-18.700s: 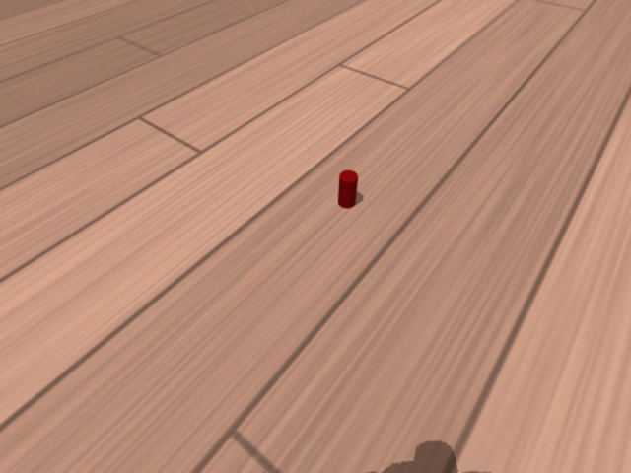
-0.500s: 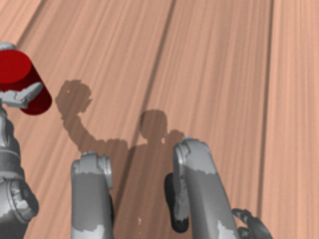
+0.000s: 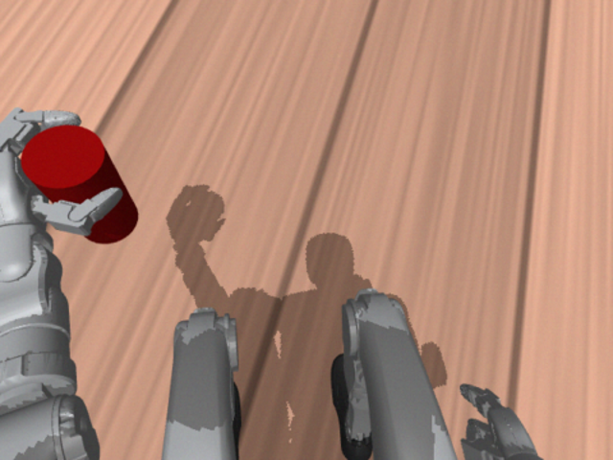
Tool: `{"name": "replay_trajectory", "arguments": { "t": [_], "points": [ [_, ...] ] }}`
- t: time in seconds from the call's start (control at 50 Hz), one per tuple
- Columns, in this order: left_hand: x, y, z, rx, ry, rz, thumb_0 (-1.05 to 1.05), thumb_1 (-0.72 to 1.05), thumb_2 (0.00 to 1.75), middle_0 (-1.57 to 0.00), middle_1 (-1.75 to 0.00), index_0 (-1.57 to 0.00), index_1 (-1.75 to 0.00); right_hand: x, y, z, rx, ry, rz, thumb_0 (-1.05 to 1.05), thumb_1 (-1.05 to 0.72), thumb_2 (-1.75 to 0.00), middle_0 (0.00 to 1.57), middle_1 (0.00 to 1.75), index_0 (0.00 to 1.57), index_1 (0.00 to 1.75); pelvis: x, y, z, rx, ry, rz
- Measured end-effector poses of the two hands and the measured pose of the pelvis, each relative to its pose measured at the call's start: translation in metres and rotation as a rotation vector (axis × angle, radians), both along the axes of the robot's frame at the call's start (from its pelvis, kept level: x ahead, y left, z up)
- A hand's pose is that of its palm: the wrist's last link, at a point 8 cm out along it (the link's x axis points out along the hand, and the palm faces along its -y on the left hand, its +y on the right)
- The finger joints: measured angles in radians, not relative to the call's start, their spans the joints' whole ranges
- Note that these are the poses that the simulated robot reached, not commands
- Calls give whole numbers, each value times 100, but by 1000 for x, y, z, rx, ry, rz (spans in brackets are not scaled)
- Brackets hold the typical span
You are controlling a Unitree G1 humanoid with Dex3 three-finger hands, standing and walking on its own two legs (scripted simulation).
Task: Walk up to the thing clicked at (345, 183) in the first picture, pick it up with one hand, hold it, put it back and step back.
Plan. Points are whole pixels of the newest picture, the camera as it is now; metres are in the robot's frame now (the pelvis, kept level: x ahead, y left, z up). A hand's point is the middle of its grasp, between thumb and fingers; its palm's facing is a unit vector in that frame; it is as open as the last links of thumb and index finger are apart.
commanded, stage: lift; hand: left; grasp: from the side
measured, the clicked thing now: (89, 191) +0.46 +0.25 -0.05
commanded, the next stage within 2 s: hold in 1.68 s
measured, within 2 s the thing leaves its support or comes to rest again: neither
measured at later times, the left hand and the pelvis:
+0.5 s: hand (6, 149) +0.40 +0.22 +0.15, palm faces +0.23 -0.97 -0.07, open 10.9 cm; pelvis +0.03 +0.00 +0.15, yaw +2 degrees
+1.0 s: hand out of the picture +0.38 +0.20 +0.23, palm faces +0.23 -0.97 -0.05, open 11.0 cm; pelvis +0.05 +0.00 +0.23, yaw +3 degrees
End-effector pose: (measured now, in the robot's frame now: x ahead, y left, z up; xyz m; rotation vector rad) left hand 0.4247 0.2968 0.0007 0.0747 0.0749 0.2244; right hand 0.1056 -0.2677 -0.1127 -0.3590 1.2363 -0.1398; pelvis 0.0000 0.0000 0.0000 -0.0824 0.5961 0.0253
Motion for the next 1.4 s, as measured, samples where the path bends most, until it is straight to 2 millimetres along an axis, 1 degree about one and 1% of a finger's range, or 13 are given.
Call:
{"name": "replay_trajectory", "arguments": {
  "t": [0.12,0.26,0.4,0.48,0.58,0.68,0.78,0.9,1.02,1.1,1.26,1.34,1.4],
  "points": [
    [-18,-5,30,-8,32,14,0,-48,110,-65,-101,-65,-100,16,5,31,21,-60,-10,1,-94,-90,20,30,20,29,4,1,32,8,-19,1],
    [-43,-17,65,-17,79,1,0,-49,110,-65,-101,-65,-100,35,14,76,34,-127,-9,1,-94,-90,20,30,20,29,10,1,74,15,-56,6],
    [-60,-29,115,-24,85,4,0,-48,110,-65,-101,-65,-100,53,22,127,38,-198,3,1,-93,-90,20,30,20,29,19,0,119,17,-111,13],
    [-61,-34,151,-29,58,15,0,-48,110,-65,-101,-65,-100,62,26,156,37,-236,9,1,-93,-90,20,30,20,30,26,1,145,18,-150,17],
    [-56,-35,192,-36,11,27,0,-48,110,-65,-101,-65,-101,68,30,186,39,-267,12,1,-92,-90,20,30,20,30,32,1,172,21,-200,22],
    [-51,-36,222,-29,-11,19,0,-48,110,-64,-101,-65,-101,67,32,207,50,-268,8,1,-92,-90,20,30,20,30,36,2,193,26,-242,23],
    [-53,-40,232,-27,21,-6,0,-48,110,-64,-101,-65,-101,63,30,221,65,-251,2,1,-92,-89,20,30,20,30,39,3,209,32,-270,20],
    [-67,-47,235,-45,62,-4,0,-48,110,-64,-101,-65,-101,59,30,232,72,-223,11,1,-92,-89,20,30,20,30,44,1,223,40,-299,22],
    [-74,-54,239,-48,81,18,0,-48,110,-65,-101,-65,-101,67,32,244,66,-235,34,1,-92,-90,20,30,20,30,48,-2,233,46,-323,27],
    [-73,-56,251,-41,70,21,0,-48,109,-64,-101,-65,-100,75,34,253,64,-260,46,1,-92,-90,20,30,20,30,52,-4,240,48,-343,30],
    [-64,-58,285,-46,13,51,0,-47,109,-64,-101,-65,-100,87,36,267,73,-294,46,1,-92,-90,20,30,20,30,59,-7,255,56,-386,33],
    [-58,-60,292,-42,8,36,0,-47,109,-64,-101,-65,-100,89,33,273,77,-301,35,1,-92,-90,20,30,20,30,61,-8,261,60,-400,31],
    [-57,-62,292,-45,13,22,0,-47,109,-64,-101,-65,-100,89,29,276,76,-295,27,1,-92,-90,20,30,20,30,62,-9,264,62,-407,29]
  ]
}}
